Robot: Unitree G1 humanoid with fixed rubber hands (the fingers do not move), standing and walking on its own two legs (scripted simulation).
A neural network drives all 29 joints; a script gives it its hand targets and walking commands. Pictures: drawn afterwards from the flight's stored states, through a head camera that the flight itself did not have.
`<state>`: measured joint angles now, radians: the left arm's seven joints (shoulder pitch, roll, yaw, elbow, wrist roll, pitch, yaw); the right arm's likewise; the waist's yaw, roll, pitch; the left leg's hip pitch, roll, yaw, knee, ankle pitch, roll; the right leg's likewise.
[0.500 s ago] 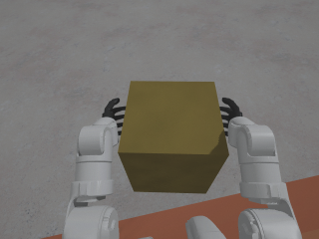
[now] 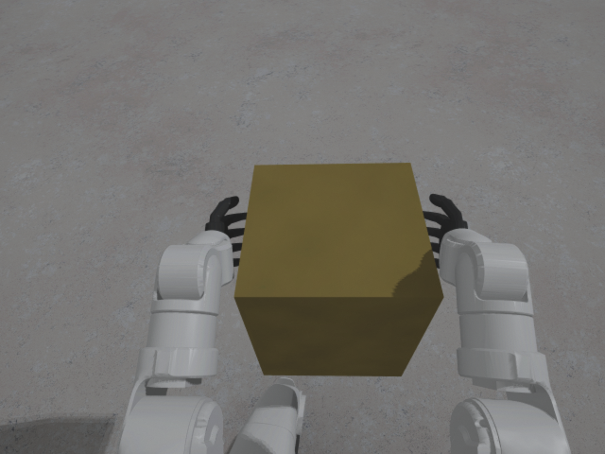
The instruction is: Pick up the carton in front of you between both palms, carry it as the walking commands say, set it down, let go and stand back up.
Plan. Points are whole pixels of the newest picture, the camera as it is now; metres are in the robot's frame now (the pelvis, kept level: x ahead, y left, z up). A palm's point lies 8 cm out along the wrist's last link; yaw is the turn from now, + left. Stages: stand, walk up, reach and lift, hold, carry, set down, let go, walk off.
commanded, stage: carry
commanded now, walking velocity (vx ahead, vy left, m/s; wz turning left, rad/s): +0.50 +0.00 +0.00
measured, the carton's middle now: (331, 276) +0.34 +0.04 -0.01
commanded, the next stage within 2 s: none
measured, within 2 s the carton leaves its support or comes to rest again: neither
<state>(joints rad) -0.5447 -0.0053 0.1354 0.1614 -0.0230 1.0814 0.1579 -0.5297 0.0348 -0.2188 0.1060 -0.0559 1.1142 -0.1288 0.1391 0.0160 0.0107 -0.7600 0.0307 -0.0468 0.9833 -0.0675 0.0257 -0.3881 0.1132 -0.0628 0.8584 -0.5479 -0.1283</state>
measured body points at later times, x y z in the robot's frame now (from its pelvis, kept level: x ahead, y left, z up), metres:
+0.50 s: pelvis +0.37 +0.02 -0.09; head +0.44 +0.02 +0.36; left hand +0.75 +0.13 -0.03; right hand +0.71 -0.18 -0.03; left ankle +0.30 +0.08 -0.81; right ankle +0.51 -0.12 -0.77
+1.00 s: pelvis +0.69 +0.01 -0.07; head +0.68 +0.00 +0.38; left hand +0.99 +0.18 +0.02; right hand +1.00 -0.13 +0.02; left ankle +0.80 +0.13 -0.79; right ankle +0.58 -0.09 -0.81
